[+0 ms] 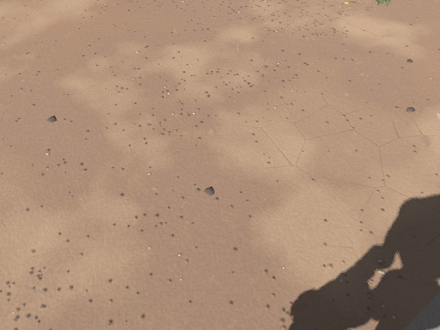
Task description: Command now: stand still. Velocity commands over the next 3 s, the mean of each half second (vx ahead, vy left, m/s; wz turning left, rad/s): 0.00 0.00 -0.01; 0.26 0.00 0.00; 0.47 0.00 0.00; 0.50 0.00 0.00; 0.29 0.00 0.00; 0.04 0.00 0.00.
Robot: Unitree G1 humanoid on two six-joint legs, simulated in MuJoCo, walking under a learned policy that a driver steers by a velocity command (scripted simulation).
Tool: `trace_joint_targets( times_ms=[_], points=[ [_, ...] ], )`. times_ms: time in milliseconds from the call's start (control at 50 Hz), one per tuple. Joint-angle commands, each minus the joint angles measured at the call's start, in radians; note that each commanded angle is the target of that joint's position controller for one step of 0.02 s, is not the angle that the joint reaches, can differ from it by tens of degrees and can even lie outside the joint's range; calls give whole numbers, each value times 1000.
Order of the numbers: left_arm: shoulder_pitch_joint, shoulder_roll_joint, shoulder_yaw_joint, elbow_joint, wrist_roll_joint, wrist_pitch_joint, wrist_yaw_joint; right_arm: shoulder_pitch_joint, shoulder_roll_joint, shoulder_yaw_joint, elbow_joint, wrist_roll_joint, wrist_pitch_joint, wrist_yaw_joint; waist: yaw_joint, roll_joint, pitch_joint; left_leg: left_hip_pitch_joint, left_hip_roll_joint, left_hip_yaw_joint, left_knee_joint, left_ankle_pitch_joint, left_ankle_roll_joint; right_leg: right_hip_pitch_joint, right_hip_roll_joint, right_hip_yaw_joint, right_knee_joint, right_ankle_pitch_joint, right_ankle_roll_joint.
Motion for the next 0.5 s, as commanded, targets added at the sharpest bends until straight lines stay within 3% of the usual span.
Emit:
trace_joint_targets(
  times_ms=[20, 500],
  points=[
    [47, 87, 13, 3, 0, -6, 6, 34, -87, -14, -2, 1, -5, -7, 3, 4, 7, 71, 108, -114, -34, 156, 21, -78, -128, 101, -65, 213, -26],
    [129, 22, 1, 95, 3, -4, 19, 55, -30, -8, 97, 1, 3, -21, 8, -3, 46, 63, 105, -112, -30, 137, 21, -78, -129, 89, -65, 206, -22]
  ],
)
